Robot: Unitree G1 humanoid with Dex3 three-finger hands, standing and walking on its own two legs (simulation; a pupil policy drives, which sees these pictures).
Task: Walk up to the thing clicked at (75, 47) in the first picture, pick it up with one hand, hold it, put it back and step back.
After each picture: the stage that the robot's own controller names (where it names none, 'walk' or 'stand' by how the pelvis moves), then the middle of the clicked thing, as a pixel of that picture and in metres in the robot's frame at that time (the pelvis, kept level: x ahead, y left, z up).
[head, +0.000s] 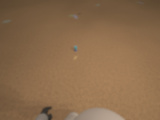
stand; (75, 48) +1.40 +0.37 -0.72
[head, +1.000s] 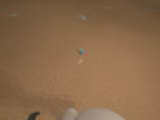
walk; (81, 51) +1.30 +0.18 -0.70
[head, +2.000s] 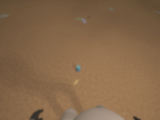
walk; (78, 68) +0.82 +0.16 -0.71
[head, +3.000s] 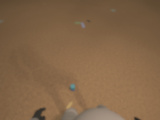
walk; (72, 87) +0.47 +0.20 -0.71
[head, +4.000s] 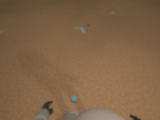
stand; (74, 99) +0.34 +0.19 -0.72
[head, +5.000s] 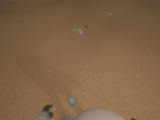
stand; (72, 102) +0.31 +0.20 -0.73
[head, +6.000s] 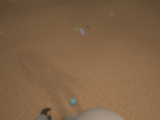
stand; (73, 102) +0.31 +0.20 -0.73
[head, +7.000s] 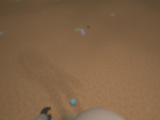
stand; (73, 102) +0.31 +0.19 -0.73
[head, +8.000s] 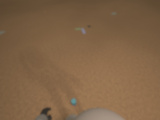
stand; (73, 102) +0.31 +0.19 -0.73
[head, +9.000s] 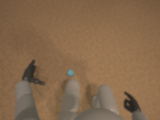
go down; (70, 73) +0.37 +0.19 -0.48
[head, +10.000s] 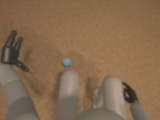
go down; (67, 63) +0.41 +0.22 -0.32
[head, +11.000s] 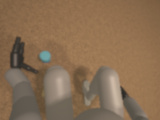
close in; (45, 57) +0.39 +0.26 -0.24
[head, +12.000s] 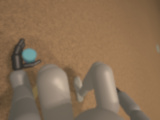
close; (29, 56) +0.38 +0.28 -0.22
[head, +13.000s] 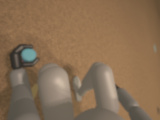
lift; (28, 56) +0.37 +0.28 -0.22
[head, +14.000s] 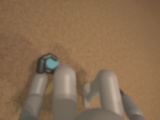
lift; (51, 64) +0.32 +0.25 -0.14
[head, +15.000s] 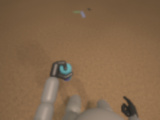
lift; (66, 72) +0.32 +0.18 +0.02
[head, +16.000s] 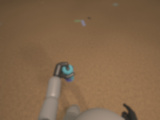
hold; (68, 73) +0.32 +0.17 +0.00
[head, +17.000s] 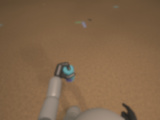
hold; (69, 73) +0.32 +0.17 +0.00
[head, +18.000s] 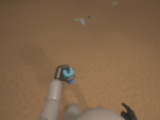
crouch; (69, 76) +0.31 +0.16 -0.02
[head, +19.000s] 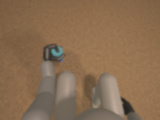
lower; (58, 54) +0.43 +0.22 -0.10
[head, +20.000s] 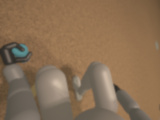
lower; (22, 54) +0.40 +0.30 -0.23
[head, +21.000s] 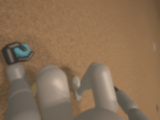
lower; (23, 53) +0.39 +0.30 -0.23
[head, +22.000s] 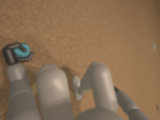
lower; (23, 53) +0.39 +0.30 -0.23
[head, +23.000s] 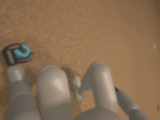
lower; (23, 54) +0.39 +0.30 -0.22
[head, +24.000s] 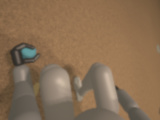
open; (29, 54) +0.38 +0.29 -0.23
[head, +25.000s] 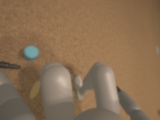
stand; (31, 53) +0.38 +0.28 -0.22
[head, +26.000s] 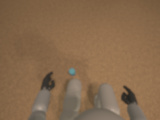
walk; (72, 72) +0.40 +0.20 -0.47
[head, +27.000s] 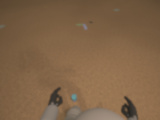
stand; (74, 97) +0.34 +0.17 -0.66
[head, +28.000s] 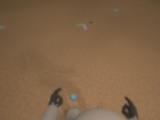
stand; (73, 97) +0.34 +0.18 -0.67
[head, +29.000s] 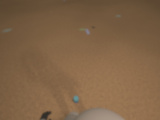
stand; (76, 99) +0.36 +0.16 -0.72
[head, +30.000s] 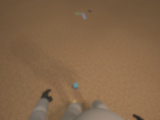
walk; (75, 86) +0.41 +0.14 -0.71
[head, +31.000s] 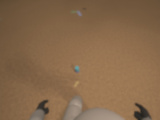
walk; (77, 69) +0.69 +0.23 -0.69
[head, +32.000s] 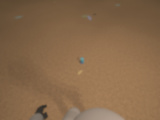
stand; (82, 60) +0.99 +0.19 -0.70
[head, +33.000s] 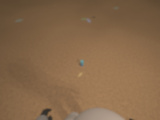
stand; (82, 63) +0.98 +0.19 -0.73
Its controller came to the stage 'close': yes
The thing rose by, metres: 0.71
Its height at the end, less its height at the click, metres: +0.00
